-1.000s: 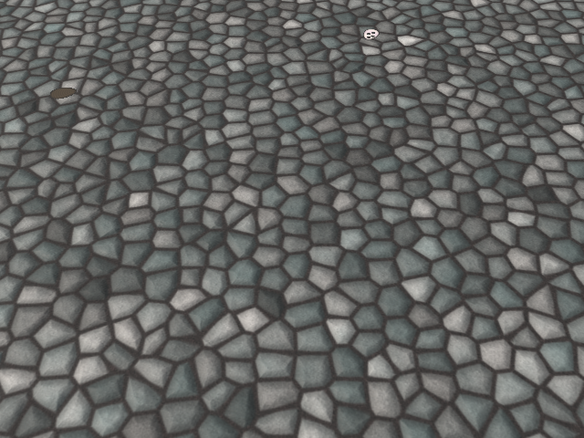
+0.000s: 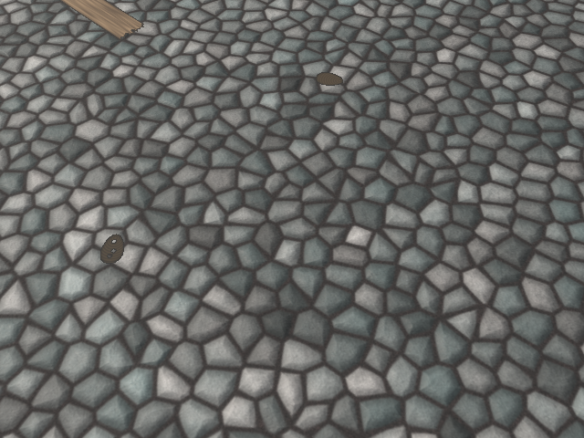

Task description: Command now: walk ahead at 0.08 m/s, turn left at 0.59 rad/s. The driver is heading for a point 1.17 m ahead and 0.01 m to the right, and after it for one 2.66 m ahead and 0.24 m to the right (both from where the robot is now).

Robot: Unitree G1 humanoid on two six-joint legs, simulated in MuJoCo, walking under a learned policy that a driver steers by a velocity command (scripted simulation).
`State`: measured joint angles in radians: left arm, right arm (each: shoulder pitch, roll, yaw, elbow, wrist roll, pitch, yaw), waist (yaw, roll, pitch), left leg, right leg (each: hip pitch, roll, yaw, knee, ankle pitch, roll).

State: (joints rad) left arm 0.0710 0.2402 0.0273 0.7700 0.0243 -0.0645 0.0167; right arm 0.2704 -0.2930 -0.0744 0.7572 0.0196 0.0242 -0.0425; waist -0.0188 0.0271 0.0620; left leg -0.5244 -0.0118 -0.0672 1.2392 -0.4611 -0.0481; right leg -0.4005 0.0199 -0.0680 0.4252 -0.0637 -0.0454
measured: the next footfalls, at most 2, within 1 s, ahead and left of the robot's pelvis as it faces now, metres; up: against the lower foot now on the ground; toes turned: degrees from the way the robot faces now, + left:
left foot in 0.30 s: +0.06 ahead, +0.15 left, +0.00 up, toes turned +14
right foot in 0.84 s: +0.45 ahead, +0.01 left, +0.00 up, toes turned +2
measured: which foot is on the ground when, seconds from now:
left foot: up 0.00-0.28, down 0.30-0.84, up 0.86-1.00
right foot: down 0.00-0.30, up 0.32-0.82, down 0.84-1.00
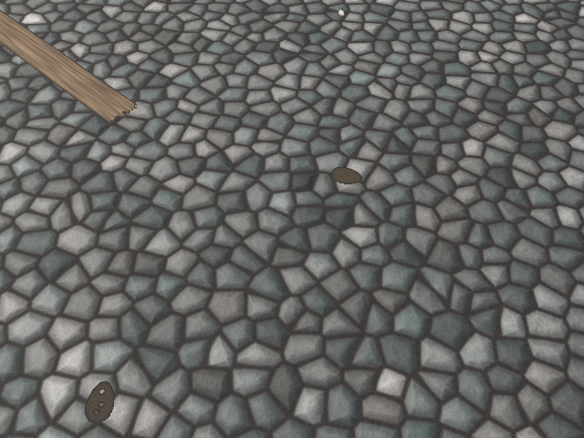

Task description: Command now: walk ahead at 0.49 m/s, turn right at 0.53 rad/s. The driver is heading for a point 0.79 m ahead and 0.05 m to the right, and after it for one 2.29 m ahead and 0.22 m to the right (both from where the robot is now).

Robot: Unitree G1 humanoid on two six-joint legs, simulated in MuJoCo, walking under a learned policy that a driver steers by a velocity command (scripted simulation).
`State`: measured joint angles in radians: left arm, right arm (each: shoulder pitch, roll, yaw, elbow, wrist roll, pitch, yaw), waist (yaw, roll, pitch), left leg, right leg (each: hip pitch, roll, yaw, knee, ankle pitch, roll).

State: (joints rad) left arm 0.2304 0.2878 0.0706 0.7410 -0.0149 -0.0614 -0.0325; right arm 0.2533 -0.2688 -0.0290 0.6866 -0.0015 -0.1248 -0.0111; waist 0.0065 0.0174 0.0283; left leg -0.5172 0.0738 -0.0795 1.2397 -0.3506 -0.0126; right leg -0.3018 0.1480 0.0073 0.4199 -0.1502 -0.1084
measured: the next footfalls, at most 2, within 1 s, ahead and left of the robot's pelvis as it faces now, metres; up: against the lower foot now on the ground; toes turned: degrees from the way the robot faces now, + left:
left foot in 0.28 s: +0.36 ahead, +0.14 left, +0.00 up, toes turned -14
right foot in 0.78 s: +0.51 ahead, -0.20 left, +0.00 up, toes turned -22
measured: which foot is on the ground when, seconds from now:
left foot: up 0.00-0.26, down 0.28-0.78, up 0.80-1.00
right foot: down 0.00-0.28, up 0.30-0.76, down 0.78-1.00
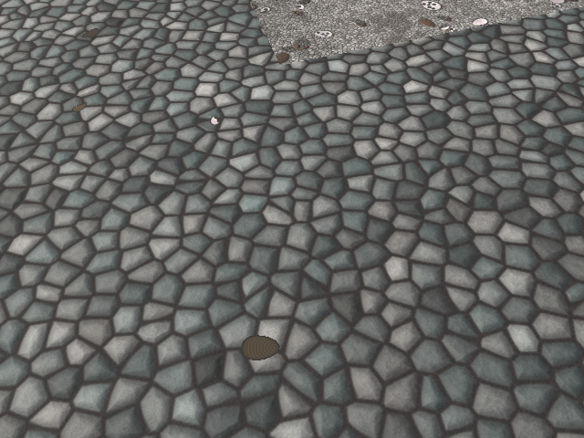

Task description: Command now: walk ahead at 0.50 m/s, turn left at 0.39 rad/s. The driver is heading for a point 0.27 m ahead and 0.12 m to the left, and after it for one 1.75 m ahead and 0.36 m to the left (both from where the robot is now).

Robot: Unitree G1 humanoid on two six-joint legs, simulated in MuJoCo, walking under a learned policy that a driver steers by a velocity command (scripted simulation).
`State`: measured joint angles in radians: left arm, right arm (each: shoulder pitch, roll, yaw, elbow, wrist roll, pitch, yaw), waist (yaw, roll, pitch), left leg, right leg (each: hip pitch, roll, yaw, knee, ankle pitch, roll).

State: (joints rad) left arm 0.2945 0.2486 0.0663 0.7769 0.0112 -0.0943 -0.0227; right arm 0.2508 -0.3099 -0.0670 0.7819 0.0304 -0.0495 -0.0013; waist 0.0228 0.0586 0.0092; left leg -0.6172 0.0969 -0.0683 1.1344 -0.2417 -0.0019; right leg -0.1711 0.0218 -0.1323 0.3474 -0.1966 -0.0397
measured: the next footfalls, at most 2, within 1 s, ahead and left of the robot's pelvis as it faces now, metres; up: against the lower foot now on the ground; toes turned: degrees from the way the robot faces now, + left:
left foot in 0.30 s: +0.28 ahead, +0.16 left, +0.00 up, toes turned +18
right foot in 0.78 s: +0.38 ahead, -0.05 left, +0.00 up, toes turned +31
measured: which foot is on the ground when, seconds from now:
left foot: up 0.00-0.28, down 0.30-1.00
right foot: down 0.00-0.30, up 0.32-0.76, down 0.78-1.00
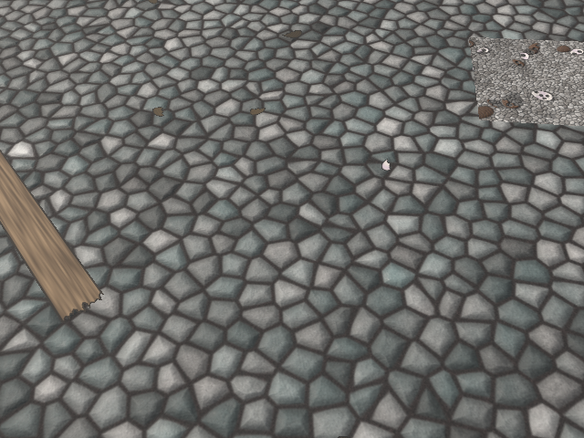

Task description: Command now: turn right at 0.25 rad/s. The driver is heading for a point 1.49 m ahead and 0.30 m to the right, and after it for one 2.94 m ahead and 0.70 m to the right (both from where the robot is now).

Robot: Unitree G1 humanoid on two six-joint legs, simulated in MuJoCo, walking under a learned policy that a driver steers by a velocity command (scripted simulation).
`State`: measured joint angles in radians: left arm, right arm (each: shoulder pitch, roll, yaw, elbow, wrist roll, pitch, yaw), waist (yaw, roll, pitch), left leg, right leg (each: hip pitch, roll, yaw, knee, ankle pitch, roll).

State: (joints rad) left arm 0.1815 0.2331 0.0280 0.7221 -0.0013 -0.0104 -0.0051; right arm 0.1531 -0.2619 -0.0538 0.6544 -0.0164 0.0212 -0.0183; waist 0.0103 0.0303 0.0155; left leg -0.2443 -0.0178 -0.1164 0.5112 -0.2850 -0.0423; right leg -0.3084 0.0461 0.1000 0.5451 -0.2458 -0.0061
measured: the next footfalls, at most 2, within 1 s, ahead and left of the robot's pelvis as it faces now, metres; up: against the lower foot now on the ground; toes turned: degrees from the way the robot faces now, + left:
right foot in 0.40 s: +0.01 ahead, -0.13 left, +0.00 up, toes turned -14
left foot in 0.88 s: +0.08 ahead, +0.08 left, +0.00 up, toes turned -27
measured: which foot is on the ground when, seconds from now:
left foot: down 0.00-0.40, up 0.42-0.86, down 0.88-1.00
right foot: down 0.00-0.14, up 0.16-0.38, down 0.40-1.00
